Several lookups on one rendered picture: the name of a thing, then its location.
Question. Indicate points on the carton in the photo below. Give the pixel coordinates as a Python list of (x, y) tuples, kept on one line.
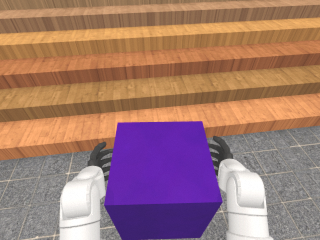
[(162, 182)]

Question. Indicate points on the robot right forearm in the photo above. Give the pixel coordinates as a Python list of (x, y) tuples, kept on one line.
[(246, 202)]

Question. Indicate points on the right robot hand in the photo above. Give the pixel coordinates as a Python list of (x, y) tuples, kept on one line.
[(223, 149)]

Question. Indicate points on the robot left forearm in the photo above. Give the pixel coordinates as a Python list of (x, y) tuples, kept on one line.
[(80, 210)]

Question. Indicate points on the left robot hand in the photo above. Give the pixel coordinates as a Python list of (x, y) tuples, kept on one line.
[(96, 156)]

